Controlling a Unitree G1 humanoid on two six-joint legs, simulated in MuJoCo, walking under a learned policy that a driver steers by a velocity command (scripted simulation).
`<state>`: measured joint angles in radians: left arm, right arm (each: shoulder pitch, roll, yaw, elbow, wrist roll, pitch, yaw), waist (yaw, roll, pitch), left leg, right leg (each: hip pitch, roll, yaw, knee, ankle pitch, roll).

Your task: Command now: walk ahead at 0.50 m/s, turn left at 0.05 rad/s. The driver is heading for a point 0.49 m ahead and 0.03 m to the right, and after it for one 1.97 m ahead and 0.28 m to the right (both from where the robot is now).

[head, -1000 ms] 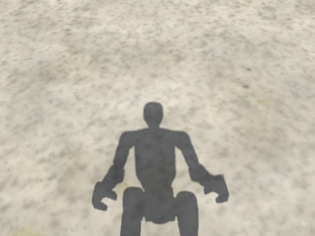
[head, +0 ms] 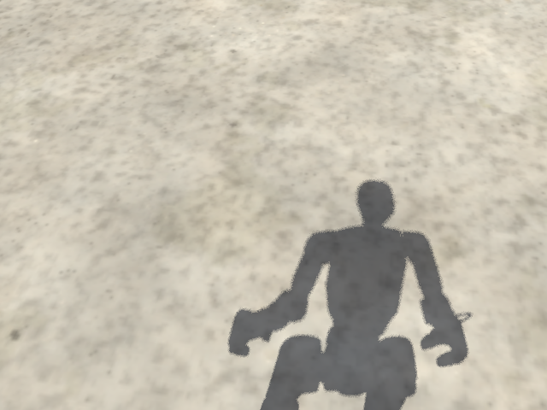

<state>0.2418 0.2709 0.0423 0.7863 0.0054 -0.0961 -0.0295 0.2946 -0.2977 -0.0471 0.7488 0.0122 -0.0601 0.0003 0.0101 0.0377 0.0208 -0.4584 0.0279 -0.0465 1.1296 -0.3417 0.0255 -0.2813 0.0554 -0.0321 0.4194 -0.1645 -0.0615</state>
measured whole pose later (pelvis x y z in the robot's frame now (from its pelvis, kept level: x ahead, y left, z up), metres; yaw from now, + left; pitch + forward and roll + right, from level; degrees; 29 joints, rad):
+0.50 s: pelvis +0.28 +0.06 +0.00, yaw -3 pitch +1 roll +0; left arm 0.32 0.31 0.05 0.87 -0.03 -0.06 -0.01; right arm 0.18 -0.26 -0.05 0.72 -0.01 -0.08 0.02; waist 0.02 -0.04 0.03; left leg -0.32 -0.02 0.08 0.46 -0.17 0.05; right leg -0.43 -0.04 0.05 1.14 -0.37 -0.02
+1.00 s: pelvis +0.55 -0.02 -0.01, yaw -18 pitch +1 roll +0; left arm 0.16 0.28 0.07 0.73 -0.02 -0.05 -0.03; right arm 0.26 -0.29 -0.06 0.85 0.03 -0.09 0.00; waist -0.01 0.01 0.06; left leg -0.30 0.05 0.02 1.19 -0.44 0.00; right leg -0.41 0.06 -0.05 0.58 -0.19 -0.09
